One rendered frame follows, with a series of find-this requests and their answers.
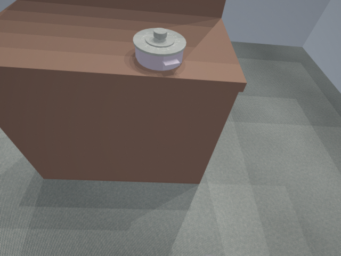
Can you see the table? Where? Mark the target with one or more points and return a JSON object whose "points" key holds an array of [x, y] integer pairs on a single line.
{"points": [[79, 106]]}

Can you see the lid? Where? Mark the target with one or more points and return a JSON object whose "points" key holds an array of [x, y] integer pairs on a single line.
{"points": [[145, 42]]}

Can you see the knob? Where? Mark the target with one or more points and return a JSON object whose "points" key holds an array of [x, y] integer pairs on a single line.
{"points": [[160, 33]]}

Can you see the pot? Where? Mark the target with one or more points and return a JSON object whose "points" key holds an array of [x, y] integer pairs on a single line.
{"points": [[158, 63]]}

